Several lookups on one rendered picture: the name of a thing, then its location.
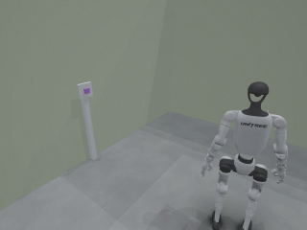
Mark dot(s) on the panel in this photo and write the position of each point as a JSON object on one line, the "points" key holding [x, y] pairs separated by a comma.
{"points": [[87, 117]]}

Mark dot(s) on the robot left hand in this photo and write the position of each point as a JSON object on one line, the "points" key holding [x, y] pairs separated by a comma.
{"points": [[204, 167]]}

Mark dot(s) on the right robot upper arm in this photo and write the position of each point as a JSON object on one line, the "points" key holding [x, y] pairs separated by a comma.
{"points": [[280, 134]]}

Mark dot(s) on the robot right forearm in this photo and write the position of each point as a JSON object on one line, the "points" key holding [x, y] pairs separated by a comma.
{"points": [[281, 160]]}

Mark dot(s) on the robot right hand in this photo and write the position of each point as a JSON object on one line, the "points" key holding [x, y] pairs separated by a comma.
{"points": [[281, 175]]}

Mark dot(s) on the robot right shin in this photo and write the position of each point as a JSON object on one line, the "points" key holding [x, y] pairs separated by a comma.
{"points": [[250, 210]]}

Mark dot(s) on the humanoid robot torso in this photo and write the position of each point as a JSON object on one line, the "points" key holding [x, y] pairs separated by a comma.
{"points": [[251, 136]]}

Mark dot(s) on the robot left forearm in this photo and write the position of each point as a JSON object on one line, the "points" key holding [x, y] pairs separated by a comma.
{"points": [[212, 151]]}

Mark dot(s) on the button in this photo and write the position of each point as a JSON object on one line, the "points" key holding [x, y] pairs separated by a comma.
{"points": [[86, 90]]}

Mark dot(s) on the left robot upper arm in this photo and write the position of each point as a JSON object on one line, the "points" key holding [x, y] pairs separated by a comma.
{"points": [[225, 125]]}

